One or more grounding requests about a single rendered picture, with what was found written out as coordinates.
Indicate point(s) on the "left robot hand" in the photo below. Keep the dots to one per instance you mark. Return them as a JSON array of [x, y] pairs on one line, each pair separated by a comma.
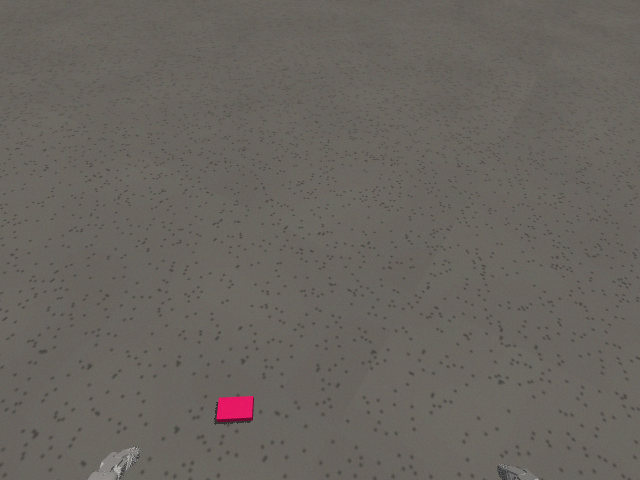
[[115, 465]]

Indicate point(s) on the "small box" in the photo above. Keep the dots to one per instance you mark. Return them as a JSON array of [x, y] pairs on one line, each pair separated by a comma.
[[235, 409]]

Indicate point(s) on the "right robot hand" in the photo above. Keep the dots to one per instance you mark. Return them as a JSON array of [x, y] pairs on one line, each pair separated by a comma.
[[507, 472]]

